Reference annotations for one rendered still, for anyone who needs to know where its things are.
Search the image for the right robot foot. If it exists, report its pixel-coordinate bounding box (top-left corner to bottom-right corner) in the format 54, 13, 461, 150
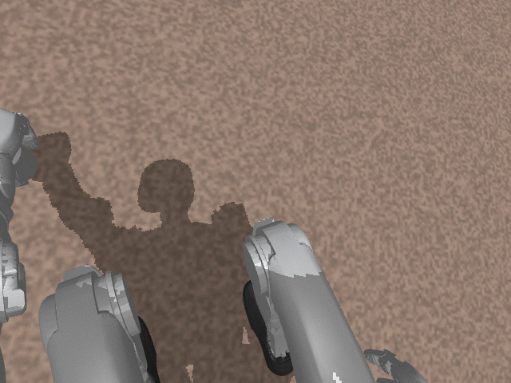
243, 280, 293, 376

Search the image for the left robot foot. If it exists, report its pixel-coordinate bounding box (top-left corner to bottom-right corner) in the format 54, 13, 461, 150
138, 316, 160, 383

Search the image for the right robot hand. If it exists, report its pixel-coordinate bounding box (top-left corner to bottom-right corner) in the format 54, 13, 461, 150
364, 349, 427, 383

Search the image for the tin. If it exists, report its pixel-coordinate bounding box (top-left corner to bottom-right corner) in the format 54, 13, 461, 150
12, 145, 38, 180

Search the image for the left robot hand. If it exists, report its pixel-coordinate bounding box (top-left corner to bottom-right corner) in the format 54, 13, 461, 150
0, 109, 39, 187

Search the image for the left robot arm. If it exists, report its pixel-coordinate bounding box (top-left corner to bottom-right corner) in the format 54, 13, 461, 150
0, 154, 26, 383

